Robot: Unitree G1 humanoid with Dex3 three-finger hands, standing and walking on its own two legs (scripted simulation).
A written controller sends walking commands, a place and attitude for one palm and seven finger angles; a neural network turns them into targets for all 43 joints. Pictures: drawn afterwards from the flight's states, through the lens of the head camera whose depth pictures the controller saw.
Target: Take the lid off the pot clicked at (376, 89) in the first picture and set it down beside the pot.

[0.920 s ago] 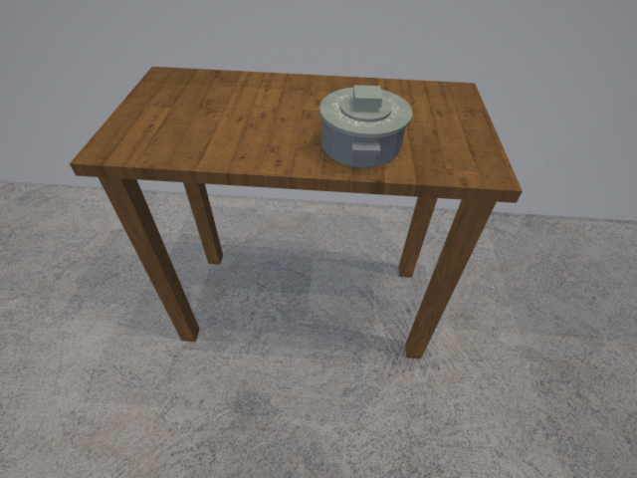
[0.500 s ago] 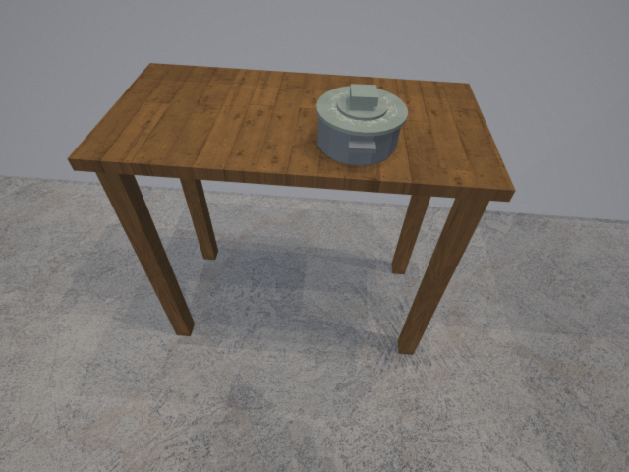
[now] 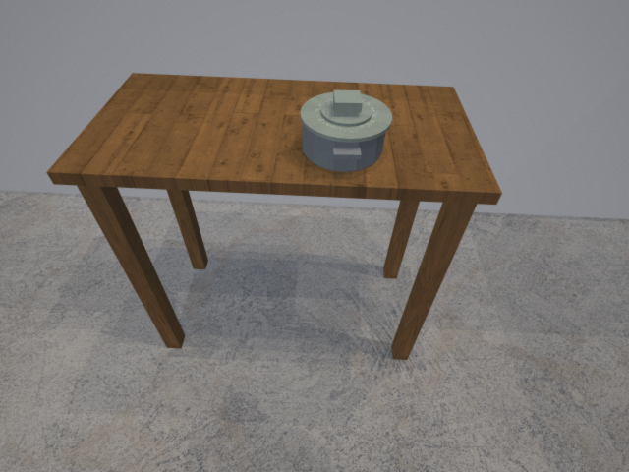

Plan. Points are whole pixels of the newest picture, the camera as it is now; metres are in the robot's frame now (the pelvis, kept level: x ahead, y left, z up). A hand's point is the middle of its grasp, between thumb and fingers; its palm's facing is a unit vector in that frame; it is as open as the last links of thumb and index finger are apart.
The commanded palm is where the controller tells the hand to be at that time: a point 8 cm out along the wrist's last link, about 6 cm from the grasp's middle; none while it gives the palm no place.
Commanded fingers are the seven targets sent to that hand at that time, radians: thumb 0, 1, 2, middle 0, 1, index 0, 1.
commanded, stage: take the last steps up to it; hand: left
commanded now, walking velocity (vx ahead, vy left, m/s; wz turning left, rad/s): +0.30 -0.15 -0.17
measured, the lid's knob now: (347, 101) +0.75 -0.01 +0.12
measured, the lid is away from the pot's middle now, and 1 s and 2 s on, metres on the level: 0.00 0.00 0.00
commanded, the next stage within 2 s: come to a stop and stand still in 0.54 s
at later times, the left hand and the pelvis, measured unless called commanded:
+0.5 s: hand out of the picture +0.10 +0.03 -0.16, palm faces +0.05 -0.98 -0.17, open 7.3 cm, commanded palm none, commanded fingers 0.00 0.90 0.90 -0.20 -0.30 -0.20 -0.30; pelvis +0.14 -0.12 +0.00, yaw -3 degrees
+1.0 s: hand (307, 372) +0.33 +0.03 -0.18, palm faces +0.06 -0.97 -0.23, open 7.3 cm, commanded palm none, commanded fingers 0.00 0.90 0.90 -0.20 -0.30 -0.20 -0.30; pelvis +0.27 -0.16 +0.00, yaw -2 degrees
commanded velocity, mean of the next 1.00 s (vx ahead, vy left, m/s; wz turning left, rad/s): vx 0.03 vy -0.03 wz -0.01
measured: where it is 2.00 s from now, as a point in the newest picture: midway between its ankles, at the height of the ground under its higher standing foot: outside the picture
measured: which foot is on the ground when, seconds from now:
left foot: down 0.00-0.20, up 0.22-0.68, down 0.70-1.00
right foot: up 0.00-0.18, down 0.20-0.70, up 0.72-1.00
